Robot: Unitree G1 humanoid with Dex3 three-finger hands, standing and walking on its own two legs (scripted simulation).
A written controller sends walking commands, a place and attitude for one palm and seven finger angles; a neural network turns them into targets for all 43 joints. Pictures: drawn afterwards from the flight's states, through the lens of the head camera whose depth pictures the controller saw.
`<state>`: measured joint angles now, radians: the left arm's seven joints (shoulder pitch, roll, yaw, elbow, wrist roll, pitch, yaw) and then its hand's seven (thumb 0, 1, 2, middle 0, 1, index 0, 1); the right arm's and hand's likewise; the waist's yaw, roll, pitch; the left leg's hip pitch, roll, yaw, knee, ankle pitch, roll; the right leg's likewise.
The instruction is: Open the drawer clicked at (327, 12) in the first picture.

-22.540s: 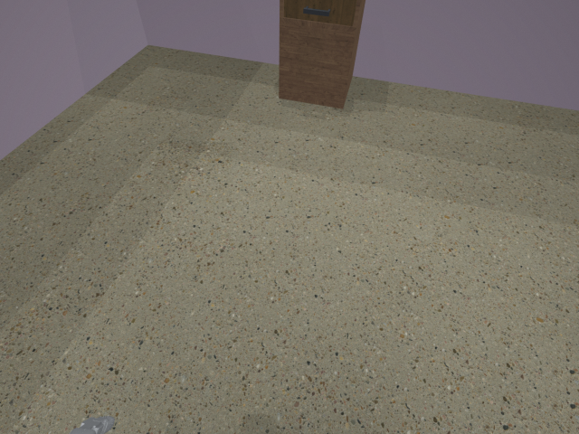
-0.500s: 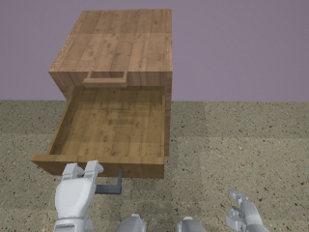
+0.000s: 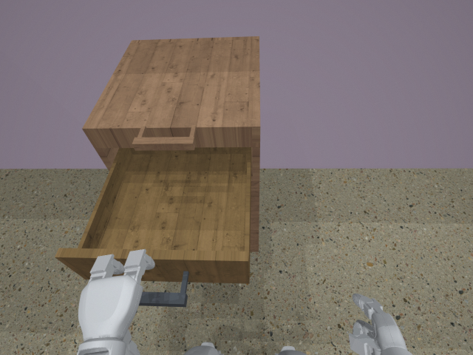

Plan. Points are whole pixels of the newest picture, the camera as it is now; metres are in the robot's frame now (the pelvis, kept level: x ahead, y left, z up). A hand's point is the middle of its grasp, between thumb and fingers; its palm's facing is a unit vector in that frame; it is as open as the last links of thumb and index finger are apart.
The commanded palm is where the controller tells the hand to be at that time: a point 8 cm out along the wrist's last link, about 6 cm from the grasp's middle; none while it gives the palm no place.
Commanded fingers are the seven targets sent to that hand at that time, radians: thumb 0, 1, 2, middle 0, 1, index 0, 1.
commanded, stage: lift the hand off the handle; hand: left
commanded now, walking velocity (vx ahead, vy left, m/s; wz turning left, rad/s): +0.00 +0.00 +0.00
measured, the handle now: (154, 287) +0.27 +0.20 -0.13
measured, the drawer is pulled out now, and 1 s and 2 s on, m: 0.30 0.30 0.30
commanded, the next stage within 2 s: draw the hand back to the body in 0.74 s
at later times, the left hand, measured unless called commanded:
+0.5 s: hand (127, 293) +0.22 +0.19 +0.01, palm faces +0.01 -0.12 -0.99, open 13.9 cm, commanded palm +0.20 +0.20 +0.07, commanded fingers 0.00 -0.50 0.30 -0.30 -1.20 -0.30 -1.20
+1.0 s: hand (114, 282) +0.23 +0.21 +0.04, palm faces +0.03 -0.13 -0.99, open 13.8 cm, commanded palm +0.20 +0.22 +0.10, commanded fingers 0.00 -0.50 0.30 -0.30 -1.20 -0.30 -1.20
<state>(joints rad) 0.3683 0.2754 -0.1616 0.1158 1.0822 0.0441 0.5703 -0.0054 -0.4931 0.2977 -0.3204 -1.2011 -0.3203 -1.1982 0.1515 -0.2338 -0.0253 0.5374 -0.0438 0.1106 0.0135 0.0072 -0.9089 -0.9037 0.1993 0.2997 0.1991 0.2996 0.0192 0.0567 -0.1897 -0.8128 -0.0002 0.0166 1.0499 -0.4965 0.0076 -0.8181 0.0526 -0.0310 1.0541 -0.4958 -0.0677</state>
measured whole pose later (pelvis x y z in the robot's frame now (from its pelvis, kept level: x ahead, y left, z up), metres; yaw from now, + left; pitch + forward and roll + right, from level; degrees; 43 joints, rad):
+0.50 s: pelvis +0.01 +0.00 +0.02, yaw +0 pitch +12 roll +1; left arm 0.38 0.28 -0.17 0.05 1.06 0.06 0.51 -0.01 -0.49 0.30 -0.32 -1.20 -0.32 -1.20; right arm 0.16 -0.23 -0.02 0.53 -0.03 0.12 0.03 0.01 -0.91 -0.90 0.20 0.30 0.20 0.30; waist 0.03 0.06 -0.16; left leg -0.67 0.00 0.03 0.92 -0.45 0.00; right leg -0.69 0.06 -0.02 0.94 -0.46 -0.07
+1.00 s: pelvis +0.02 +0.00 +0.03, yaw -1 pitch +11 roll +1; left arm 0.43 0.32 -0.12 -0.05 1.04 0.01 0.47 -0.01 -0.49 0.30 -0.32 -1.20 -0.32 -1.20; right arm 0.16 -0.23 -0.03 0.52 -0.03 0.11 0.03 0.01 -0.91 -0.90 0.20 0.30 0.20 0.30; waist 0.04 0.06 -0.15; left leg -0.61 0.00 0.04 0.87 -0.45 0.01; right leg -0.63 0.06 0.00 0.88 -0.45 -0.06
